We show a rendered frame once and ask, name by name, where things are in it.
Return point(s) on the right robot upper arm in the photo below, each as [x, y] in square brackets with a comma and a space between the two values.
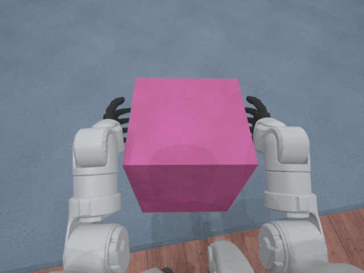
[296, 247]

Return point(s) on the robot right thigh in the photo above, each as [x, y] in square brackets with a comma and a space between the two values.
[226, 257]

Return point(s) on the robot right forearm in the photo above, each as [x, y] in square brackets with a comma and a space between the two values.
[286, 154]

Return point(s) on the carton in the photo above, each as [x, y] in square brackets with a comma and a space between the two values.
[188, 146]

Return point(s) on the robot left hand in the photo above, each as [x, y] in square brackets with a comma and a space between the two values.
[112, 113]

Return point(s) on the robot right hand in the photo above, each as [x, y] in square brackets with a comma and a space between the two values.
[259, 113]

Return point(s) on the robot left forearm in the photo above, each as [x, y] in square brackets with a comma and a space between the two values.
[95, 166]

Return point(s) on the left robot upper arm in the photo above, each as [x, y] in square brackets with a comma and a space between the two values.
[97, 248]

